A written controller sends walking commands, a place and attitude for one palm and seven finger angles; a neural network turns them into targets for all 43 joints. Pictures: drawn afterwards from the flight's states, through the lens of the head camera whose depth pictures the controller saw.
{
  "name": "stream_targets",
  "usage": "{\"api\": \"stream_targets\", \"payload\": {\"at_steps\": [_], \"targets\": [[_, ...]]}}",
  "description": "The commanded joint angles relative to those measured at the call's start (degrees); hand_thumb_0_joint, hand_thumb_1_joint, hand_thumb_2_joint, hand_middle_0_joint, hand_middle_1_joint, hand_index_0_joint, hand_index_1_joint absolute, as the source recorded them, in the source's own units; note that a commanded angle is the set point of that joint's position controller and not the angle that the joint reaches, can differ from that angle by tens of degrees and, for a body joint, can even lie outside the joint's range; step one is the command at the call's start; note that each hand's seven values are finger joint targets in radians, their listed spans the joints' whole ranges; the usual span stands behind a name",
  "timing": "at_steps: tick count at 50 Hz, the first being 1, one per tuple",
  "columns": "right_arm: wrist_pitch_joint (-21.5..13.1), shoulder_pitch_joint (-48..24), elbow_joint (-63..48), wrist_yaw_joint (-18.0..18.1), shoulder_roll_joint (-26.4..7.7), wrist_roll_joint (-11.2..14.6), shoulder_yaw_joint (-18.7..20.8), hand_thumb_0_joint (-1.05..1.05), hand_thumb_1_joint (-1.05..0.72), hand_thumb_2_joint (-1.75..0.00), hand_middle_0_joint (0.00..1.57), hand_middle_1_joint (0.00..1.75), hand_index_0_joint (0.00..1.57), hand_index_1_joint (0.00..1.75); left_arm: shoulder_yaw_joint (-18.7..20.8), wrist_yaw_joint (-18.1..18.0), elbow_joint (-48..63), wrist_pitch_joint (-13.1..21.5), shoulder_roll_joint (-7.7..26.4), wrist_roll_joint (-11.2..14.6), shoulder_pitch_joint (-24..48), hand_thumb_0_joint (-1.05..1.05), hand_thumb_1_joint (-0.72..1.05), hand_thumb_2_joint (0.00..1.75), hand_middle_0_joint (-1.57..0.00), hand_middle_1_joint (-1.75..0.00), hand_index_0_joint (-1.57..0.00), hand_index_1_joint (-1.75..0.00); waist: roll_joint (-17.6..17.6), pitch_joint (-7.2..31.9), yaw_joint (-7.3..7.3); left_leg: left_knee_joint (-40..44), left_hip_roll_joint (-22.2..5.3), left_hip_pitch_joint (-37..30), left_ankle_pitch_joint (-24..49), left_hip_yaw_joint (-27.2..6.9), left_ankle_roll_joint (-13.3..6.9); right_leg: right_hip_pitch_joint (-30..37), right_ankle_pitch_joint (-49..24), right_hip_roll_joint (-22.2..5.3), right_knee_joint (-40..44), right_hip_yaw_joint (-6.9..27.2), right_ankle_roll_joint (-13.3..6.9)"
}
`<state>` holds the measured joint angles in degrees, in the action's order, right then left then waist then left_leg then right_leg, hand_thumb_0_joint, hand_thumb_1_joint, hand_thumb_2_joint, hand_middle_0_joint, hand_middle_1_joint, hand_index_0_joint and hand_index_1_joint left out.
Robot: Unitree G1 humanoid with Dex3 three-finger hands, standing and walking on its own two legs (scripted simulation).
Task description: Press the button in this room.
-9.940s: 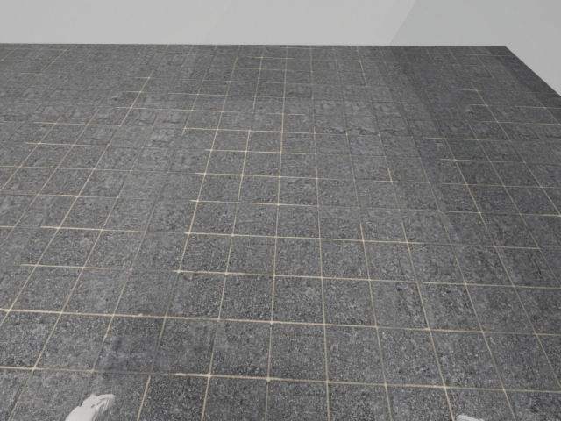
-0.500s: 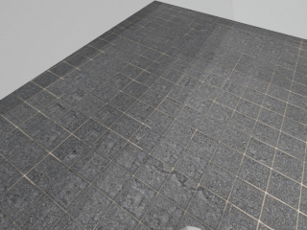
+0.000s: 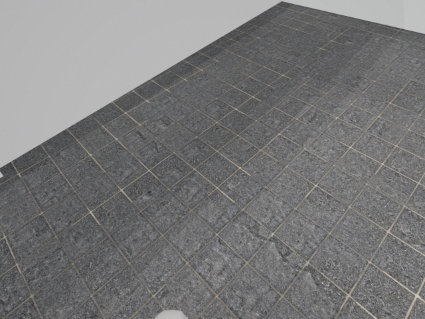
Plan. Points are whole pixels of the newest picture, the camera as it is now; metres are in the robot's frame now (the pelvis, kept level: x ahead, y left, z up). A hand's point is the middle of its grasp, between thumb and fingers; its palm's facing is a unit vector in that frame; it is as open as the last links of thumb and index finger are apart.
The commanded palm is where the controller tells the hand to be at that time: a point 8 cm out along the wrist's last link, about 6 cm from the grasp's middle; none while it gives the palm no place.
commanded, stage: turn or walk to find it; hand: left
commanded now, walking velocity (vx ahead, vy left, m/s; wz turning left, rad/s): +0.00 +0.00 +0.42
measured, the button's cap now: out of the picture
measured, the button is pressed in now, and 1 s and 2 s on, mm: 0 0 0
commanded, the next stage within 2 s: stand and wait in 0.88 s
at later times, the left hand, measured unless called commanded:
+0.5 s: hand out of the picture -0.01 +0.27 -0.17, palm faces +0.23 -0.94 -0.24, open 7.4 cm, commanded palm none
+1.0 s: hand out of the picture -0.08 +0.17 -0.14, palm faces +0.42 -0.86 -0.28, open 7.3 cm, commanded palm none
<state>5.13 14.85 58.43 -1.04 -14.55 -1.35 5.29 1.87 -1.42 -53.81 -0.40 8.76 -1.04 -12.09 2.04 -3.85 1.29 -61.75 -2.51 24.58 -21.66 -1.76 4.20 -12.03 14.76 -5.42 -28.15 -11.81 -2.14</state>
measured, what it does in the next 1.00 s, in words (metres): steps on the spot, turning left: left foot, then right foot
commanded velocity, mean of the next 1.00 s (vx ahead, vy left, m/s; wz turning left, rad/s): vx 0.00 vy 0.00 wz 0.36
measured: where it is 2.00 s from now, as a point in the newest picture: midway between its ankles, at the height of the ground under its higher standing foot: outside the picture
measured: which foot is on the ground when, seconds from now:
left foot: up 0.00-0.16, down 0.18-0.72, up 0.74-1.00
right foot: down 0.00-0.18, up 0.20-0.68, down 0.70-1.00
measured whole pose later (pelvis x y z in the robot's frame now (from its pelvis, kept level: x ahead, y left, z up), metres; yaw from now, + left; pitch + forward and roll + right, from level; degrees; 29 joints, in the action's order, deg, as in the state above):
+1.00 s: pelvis -0.07 -0.03 +0.00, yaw +24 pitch -1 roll +3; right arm 4.9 16.5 58.8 -0.8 -14.6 -1.6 5.6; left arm 1.9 -1.6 -54.3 -0.4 8.4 -0.6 -12.6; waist 2.6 -2.8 1.4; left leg -66.0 -1.7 26.4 -17.5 -3.6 3.9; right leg -11.9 13.7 -4.0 -26.4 -10.7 -3.5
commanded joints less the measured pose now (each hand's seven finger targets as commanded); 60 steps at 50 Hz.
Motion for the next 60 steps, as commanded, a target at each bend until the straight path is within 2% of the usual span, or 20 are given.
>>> {"api": "stream_targets", "payload": {"at_steps": [1,5,8,9,10,11,12,14,18,27,33,34,35,36,37,39,43,55,58,60], "targets": [[-2.1,-4.7,-5.2,0.3,-1.7,0.4,-0.6,0.00,-0.90,-0.90,0.20,0.30,0.20,0.30,3.3,-0.6,1.9,0.9,13.4,-0.7,-3.9,0.00,0.90,0.90,-0.20,-0.30,-0.20,-0.30,-12.0,3.4,-3.83,9.9,-0.2,2.3,-4.5,3.1,0.2,6.9,-16.9,-15.3,8.9,11.0,-6.0],[-3.0,-4.1,-5.6,0.6,-1.4,0.9,-1.2,0.00,-0.90,-0.90,0.20,0.30,0.20,0.30,3.9,-0.4,1.0,0.5,14.9,-0.8,-4.0,0.00,0.90,0.90,-0.20,-0.30,-0.20,-0.30,-13.4,6.1,-3.65,21.3,0.6,-3.8,-4.7,5.7,-1.0,7.5,-22.4,-16.2,4.6,10.0,-6.2],[-4.0,1.1,-4.2,0.6,-3.5,0.9,-0.9,0.00,-0.90,-0.90,0.20,0.30,0.20,0.30,3.6,-0.1,0.9,-0.3,13.6,0.2,-1.8,0.00,0.90,0.90,-0.20,-0.30,-0.20,-0.30,-6.2,8.1,0.21,39.4,-0.3,-18.3,11.6,4.6,-2.4,-1.1,-13.8,-12.5,-5.8,4.1,0.0],[-4.6,2.0,-4.6,0.8,-8.7,0.3,0.2,0.00,-0.90,-0.90,0.20,0.30,0.20,0.30,3.2,0.0,2.4,-0.8,10.2,0.7,-2.9,0.00,0.90,0.90,-0.20,-0.30,-0.20,-0.30,8.8,8.3,0.74,44.5,-12.0,-24.4,19.0,-11.0,-6.7,-13.6,2.9,-5.6,-16.8,1.1,4.2],[-4.2,3.3,-4.5,1.3,-12.7,0.3,1.0,0.00,-0.90,-0.90,0.20,0.30,0.20,0.30,2.0,0.2,4.2,-1.4,7.9,0.2,0.4,0.00,0.90,0.90,-0.20,-0.30,-0.20,-0.30,16.7,5.5,2.13,45.9,-20.0,-21.5,31.2,-19.1,-12.0,-20.3,21.1,-1.4,-25.7,3.5,6.2],[-3.8,2.7,-4.4,1.3,-12.4,0.1,0.9,0.00,-0.90,-0.90,0.20,0.30,0.20,0.30,2.3,0.2,4.4,-1.8,9.4,0.1,1.9,0.00,0.90,0.90,-0.20,-0.30,-0.20,-0.30,10.1,5.0,2.01,45.0,-21.0,-17.6,28.0,-16.4,-14.7,-18.2,19.7,-2.1,-30.7,7.3,5.2],[-4.2,0.6,-4.5,1.9,-10.2,0.0,0.3,0.00,-0.90,-0.90,0.20,0.30,0.20,0.30,2.5,0.0,3.2,-2.3,8.9,-0.2,2.9,0.00,0.90,0.90,-0.20,-0.30,-0.20,-0.30,13.2,3.4,1.51,46.3,-17.0,-15.0,26.3,-14.7,-12.9,-19.0,16.5,-2.4,-32.2,9.7,5.5],[-4.3,-3.8,-5.7,2.4,-8.1,0.1,-0.6,0.00,-0.90,-0.90,0.20,0.30,0.20,0.30,2.8,0.7,2.0,-2.1,9.9,-0.1,2.2,0.00,0.90,0.90,-0.20,-0.30,-0.20,-0.30,9.6,1.0,-0.16,45.2,-13.1,-14.4,25.6,-11.0,-11.7,-20.3,10.3,-1.8,-35.6,10.4,5.8],[-5.1,-2.6,-5.8,2.4,-7.6,0.6,-0.7,0.00,-0.90,-0.90,0.20,0.30,0.20,0.30,2.7,0.9,0.7,-1.6,9.6,0.1,0.2,0.00,0.90,0.90,-0.20,-0.30,-0.20,-0.30,4.9,4.2,-0.80,43.3,-10.3,-19.3,34.9,-7.9,-11.7,-19.5,6.5,-0.8,-35.8,10.2,7.0],[-4.5,0.3,-5.8,2.1,-7.6,-0.1,0.3,0.00,-0.90,-0.90,0.20,0.30,0.20,0.30,2.2,0.2,3.8,-1.6,8.1,0.4,5.2,0.00,0.90,0.90,-0.20,-0.30,-0.20,-0.30,6.1,4.3,1.05,43.0,-11.3,-17.9,28.8,-16.2,-14.4,-16.0,11.0,0.9,-24.6,11.2,7.0],[-3.9,-2.1,-6.6,1.7,-7.5,-0.1,0.8,0.00,-0.90,-0.90,0.20,0.30,0.20,0.30,2.3,0.0,3.1,-0.7,8.1,0.8,-0.2,0.00,0.90,0.90,-0.20,-0.30,-0.20,-0.30,5.7,6.3,-1.86,39.3,-7.4,-8.8,24.3,-18.3,-12.1,-0.2,3.1,4.0,-3.8,9.7,5.4],[-3.8,-2.5,-7.0,1.6,-6.7,0.2,0.7,0.00,-0.90,-0.90,0.20,0.30,0.20,0.30,2.5,-0.1,2.6,-0.3,8.8,0.8,-2.5,0.00,0.90,0.90,-0.20,-0.30,-0.20,-0.30,3.9,7.5,-3.02,36.9,-5.4,-4.2,19.2,-17.0,-10.0,6.7,-2.1,2.7,3.8,10.0,5.1],[-3.8,-1.7,-7.4,1.3,-3.7,0.7,0.3,0.00,-0.90,-0.90,0.20,0.30,0.20,0.30,3.2,-0.5,2.5,0.2,12.3,0.1,-4.2,0.00,0.90,0.90,-0.20,-0.30,-0.20,-0.30,-5.3,8.7,-3.71,29.6,-0.5,4.4,8.9,-12.3,-6.5,14.8,0.2,-5.6,10.2,18.0,2.9],[-3.8,-2.0,-9.0,1.2,-0.7,0.7,-0.2,0.00,-0.90,-0.90,0.20,0.30,0.20,0.30,4.2,-0.8,3.0,0.5,17.2,-0.6,-4.3,0.00,0.90,0.90,-0.20,-0.30,-0.20,-0.30,-20.3,6.6,-4.33,15.6,7.3,12.7,-8.5,-2.2,-2.5,14.8,-1.6,-19.8,13.5,32.7,-3.2],[-3.2,-3.3,-8.8,1.3,-4.3,0.1,0.8,0.00,-0.90,-0.90,0.20,0.30,0.20,0.30,3.7,-0.9,4.3,0.1,16.9,0.1,-2.9,0.00,0.90,0.90,-0.20,-0.30,-0.20,-0.30,-14.7,5.0,-4.26,4.9,4.9,9.3,-10.8,-4.0,-2.8,4.0,-1.1,-22.8,14.7,31.5,-6.7],[-1.6,-0.6,-6.1,0.7,-4.3,-0.2,1.5,0.00,-0.90,-0.90,0.20,0.30,0.20,0.30,3.5,-1.0,6.0,0.2,13.3,0.2,4.9,0.00,0.90,0.90,-0.20,-0.30,-0.20,-0.30,-11.7,-0.2,-0.51,-5.5,2.9,6.9,-4.0,-4.7,-2.7,-5.8,10.9,-17.0,17.8,25.5,-4.8],[-1.3,4.5,-3.1,0.1,-2.4,-0.2,1.0,0.00,-0.90,-0.90,0.20,0.30,0.20,0.30,2.2,-0.5,5.5,1.1,9.7,0.4,5.0,0.00,0.90,0.90,-0.20,-0.30,-0.20,-0.30,-9.8,0.2,1.19,-10.3,2.2,7.5,4.8,-1.8,-0.7,-2.1,-1.4,-10.1,14.2,12.5,-1.4],[-3.0,-3.4,-2.7,1.3,0.0,0.6,-1.8,0.00,-0.90,-0.90,0.20,0.30,0.20,0.30,2.4,-0.5,-2.3,1.4,11.4,-0.8,-7.7,0.00,0.90,0.90,-0.20,-0.30,-0.20,-0.30,-12.0,5.0,-4.94,19.2,0.2,-1.8,-4.9,2.8,-0.8,8.9,-20.1,-13.0,9.9,15.4,-6.9],[-3.9,-0.3,-1.0,1.9,0.8,1.1,-2.5,0.00,-0.90,-0.90,0.20,0.30,0.20,0.30,2.2,-0.5,-4.2,1.3,11.5,-0.5,-6.2,0.00,0.90,0.90,-0.20,-0.30,-0.20,-0.30,-11.4,7.2,-3.12,31.1,1.0,-10.0,-0.1,4.6,-1.6,7.3,-22.8,-11.7,6.9,14.7,-6.0],[-4.8,3.0,1.2,2.1,0.1,1.1,-2.8,0.00,-0.90,-0.90,0.20,0.30,0.20,0.30,1.6,-0.5,-4.8,0.9,9.9,0.4,-4.6,0.00,0.90,0.90,-0.20,-0.30,-0.20,-0.30,-7.4,7.6,-0.89,41.9,-0.1,-20.6,11.7,3.9,-2.7,0.3,-14.6,-8.1,3.5,11.5,-1.8]]}}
